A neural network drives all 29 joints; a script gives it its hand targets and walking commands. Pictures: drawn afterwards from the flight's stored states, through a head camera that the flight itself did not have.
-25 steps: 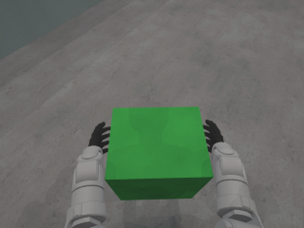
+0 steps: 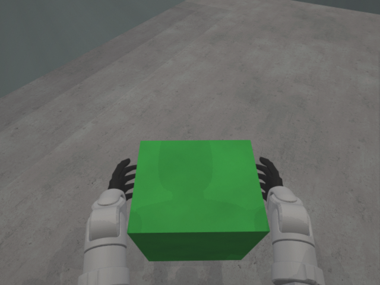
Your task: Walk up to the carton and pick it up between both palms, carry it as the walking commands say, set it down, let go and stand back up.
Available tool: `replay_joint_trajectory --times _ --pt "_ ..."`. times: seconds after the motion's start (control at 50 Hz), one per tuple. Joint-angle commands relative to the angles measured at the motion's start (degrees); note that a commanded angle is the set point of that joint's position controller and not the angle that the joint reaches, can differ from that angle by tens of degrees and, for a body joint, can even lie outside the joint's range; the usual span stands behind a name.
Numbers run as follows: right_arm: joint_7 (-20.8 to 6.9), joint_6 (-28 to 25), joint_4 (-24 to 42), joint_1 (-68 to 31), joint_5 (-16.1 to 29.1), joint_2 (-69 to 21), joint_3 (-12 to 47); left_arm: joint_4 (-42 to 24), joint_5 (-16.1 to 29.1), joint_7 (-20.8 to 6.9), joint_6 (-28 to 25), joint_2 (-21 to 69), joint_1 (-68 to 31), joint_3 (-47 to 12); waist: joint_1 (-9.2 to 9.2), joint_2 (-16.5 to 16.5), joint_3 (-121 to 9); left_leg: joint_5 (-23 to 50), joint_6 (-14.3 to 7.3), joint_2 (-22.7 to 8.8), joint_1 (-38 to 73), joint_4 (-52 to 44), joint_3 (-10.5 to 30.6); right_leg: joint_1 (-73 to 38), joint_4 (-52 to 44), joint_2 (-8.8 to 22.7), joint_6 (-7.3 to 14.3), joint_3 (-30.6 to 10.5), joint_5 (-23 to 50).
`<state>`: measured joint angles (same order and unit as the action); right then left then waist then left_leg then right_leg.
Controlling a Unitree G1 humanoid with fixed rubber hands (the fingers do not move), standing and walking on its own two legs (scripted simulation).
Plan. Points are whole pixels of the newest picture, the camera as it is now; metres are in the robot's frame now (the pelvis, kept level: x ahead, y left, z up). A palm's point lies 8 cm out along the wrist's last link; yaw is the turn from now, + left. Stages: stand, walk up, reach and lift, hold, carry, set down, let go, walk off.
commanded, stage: reach and lift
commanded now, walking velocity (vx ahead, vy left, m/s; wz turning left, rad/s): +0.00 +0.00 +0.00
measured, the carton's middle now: (195, 205) +0.30 +0.00 -0.04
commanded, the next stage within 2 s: hold in 0.84 s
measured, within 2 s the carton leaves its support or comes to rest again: neither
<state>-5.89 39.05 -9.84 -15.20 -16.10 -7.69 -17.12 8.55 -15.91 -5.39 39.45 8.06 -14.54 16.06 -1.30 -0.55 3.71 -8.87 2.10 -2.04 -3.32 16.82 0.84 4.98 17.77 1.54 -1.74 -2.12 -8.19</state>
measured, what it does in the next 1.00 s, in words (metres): stands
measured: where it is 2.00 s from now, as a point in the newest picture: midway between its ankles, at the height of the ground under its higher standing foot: outside the picture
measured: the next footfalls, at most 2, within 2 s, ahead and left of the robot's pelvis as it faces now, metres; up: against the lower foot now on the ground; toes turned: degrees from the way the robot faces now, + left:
none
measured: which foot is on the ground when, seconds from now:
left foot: down 0.00-1.00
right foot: down 0.00-1.00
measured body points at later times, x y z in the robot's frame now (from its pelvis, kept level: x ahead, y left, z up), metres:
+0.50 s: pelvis +0.01 +0.00 +0.00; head +0.00 +0.00 +0.45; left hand +0.30 +0.17 +0.03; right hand +0.30 -0.17 +0.03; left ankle +0.01 +0.15 -0.75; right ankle +0.02 -0.14 -0.75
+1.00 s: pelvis +0.01 +0.00 +0.00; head +0.00 +0.01 +0.45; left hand +0.29 +0.17 +0.03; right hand +0.29 -0.17 +0.03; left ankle +0.01 +0.15 -0.75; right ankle +0.02 -0.14 -0.75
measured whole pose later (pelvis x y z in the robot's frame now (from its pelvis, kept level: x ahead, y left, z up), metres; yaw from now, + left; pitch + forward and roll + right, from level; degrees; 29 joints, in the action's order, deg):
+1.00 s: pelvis +0.01 +0.00 +0.00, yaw +0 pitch -7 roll +0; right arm -4.1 41.8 -2.4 -8.6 -13.8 -7.3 -12.7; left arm 1.6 -13.0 -4.3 42.7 7.2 -8.9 12.3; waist -0.4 -0.3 5.6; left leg -9.1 1.9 -1.8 0.8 15.1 0.7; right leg 0.8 15.7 1.8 -2.0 -2.4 -8.2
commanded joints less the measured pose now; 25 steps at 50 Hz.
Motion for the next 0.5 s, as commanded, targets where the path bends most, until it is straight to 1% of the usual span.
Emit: replay_joint_trajectory --times 0.0,0.1,0.48 --pt "-10.82 -0.24 2.62 -27.25 12.9 -45.4 34.25 -2.1 12.76 -11.58 -0.26 44.71 -27.31 -34.56 0.28 0.18 -15.04 7.6 -1.29 8.09 4.56 -2.1 -0.37 -5.35 -2.53 -7.66 0.97 0.81 6.55" --pt "-10.2 0.54 3.77 -26.32 12.77 -43.89 34.2 -3.32 12.97 -11.0 0.56 43.79 -26.2 -34.79 0.67 0.47 -13.79 7.4 -1.05 8.08 4.93 -2.43 -0.31 -6.19 -2.88 -7.75 1.05 0.87 6.44" --pt "-8.11 0.83 8.23 -21.61 12.96 -40.55 35.53 -7.75 13.81 -8.92 1.05 40.6 -21.59 -35.74 0.62 0.39 -13.82 10.79 -0.68 8.33 6.12 -2.48 0.05 -7.57 -2.68 -7.9 0.91 0.29 10.21"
